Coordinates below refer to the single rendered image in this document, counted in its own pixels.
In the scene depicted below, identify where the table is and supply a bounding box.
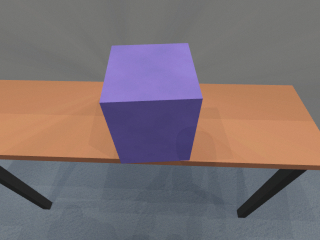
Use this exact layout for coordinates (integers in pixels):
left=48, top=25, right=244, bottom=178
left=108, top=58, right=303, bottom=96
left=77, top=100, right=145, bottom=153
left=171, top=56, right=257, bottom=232
left=0, top=80, right=320, bottom=218

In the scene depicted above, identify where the carton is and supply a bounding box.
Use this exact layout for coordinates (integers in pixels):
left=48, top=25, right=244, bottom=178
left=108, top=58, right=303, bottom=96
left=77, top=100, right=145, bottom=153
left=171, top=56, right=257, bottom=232
left=99, top=43, right=203, bottom=164

